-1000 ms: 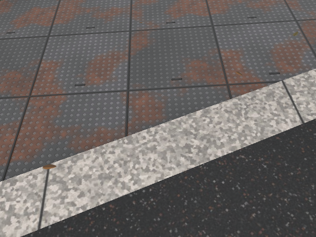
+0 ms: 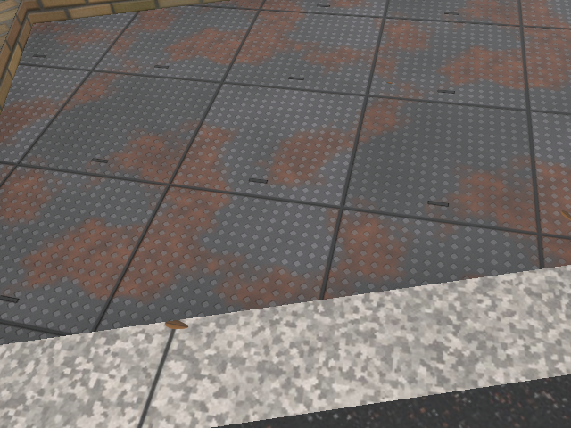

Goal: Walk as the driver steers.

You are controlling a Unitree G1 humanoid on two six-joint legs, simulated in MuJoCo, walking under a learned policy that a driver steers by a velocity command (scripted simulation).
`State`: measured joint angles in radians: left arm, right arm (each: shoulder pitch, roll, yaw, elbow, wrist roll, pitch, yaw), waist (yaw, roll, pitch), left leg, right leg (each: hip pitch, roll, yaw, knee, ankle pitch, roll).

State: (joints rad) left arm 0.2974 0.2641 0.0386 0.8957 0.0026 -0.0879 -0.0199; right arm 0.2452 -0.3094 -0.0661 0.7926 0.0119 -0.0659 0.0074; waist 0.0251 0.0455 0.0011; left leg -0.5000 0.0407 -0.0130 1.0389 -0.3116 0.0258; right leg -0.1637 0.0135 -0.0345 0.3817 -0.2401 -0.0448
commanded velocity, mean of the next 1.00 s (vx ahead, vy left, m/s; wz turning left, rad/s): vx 0.18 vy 0.00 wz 0.01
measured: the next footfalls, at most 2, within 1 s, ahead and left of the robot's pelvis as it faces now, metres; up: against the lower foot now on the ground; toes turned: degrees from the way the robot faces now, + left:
left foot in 0.26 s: +0.26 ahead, +0.13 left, +0.00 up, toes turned +1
right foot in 0.52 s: +0.18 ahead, -0.11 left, +0.00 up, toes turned -3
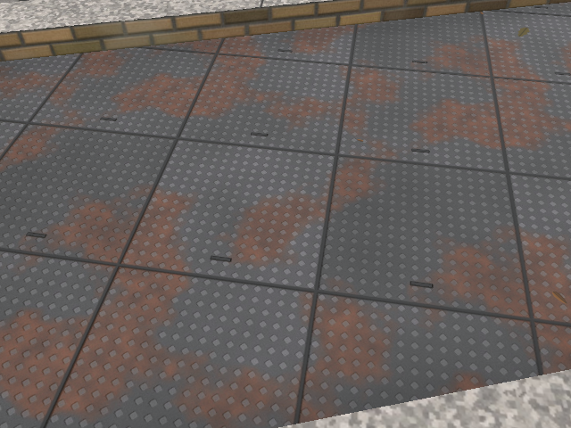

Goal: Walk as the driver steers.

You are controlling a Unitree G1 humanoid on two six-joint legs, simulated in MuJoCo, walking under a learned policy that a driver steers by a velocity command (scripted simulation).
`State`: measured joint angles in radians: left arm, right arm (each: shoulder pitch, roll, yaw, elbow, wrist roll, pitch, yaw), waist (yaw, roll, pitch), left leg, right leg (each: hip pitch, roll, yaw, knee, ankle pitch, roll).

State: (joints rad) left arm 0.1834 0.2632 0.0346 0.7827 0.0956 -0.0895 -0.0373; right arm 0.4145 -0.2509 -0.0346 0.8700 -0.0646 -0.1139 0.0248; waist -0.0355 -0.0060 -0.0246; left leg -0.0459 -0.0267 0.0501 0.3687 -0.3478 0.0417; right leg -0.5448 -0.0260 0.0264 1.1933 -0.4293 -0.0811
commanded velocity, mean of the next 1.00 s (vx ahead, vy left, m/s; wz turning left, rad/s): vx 0.48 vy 0.00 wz -0.10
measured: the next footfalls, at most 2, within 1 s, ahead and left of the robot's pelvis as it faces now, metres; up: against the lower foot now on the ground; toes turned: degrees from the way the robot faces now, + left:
right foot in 0.18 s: +0.26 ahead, -0.14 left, +0.00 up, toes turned -1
left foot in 0.68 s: +0.45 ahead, +0.08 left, +0.00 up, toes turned +3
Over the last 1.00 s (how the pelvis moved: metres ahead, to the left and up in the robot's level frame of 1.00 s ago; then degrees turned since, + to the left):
0.31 0.03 -0.01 -1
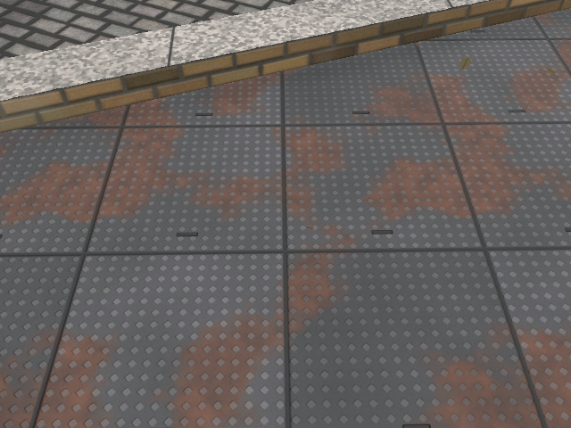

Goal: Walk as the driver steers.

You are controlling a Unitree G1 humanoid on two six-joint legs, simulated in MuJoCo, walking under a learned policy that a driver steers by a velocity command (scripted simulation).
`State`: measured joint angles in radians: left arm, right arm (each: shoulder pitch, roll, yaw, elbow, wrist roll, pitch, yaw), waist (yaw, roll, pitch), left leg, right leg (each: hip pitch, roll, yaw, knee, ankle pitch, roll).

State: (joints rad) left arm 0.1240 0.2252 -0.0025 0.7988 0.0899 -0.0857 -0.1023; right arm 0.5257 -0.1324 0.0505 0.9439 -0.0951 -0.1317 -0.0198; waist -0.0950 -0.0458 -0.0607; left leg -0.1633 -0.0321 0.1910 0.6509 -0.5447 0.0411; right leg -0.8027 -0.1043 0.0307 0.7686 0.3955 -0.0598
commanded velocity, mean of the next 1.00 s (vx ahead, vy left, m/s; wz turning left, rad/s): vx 0.50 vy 0.00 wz -0.56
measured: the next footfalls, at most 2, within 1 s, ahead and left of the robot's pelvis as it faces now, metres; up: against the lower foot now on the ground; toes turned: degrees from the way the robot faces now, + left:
right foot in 0.18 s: +0.30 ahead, -0.11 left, -0.14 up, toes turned -7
left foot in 0.58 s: +0.53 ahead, +0.08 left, -0.14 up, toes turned -25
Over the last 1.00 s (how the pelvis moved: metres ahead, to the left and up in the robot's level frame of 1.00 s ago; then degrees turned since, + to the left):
0.52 -0.01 -0.03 -7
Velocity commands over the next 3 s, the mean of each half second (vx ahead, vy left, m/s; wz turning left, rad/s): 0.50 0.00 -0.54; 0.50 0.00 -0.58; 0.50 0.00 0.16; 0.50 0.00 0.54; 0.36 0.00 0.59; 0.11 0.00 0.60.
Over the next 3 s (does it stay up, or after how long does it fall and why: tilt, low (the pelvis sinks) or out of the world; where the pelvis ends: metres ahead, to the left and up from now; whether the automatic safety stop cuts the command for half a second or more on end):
stays up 1.31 -0.39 -0.11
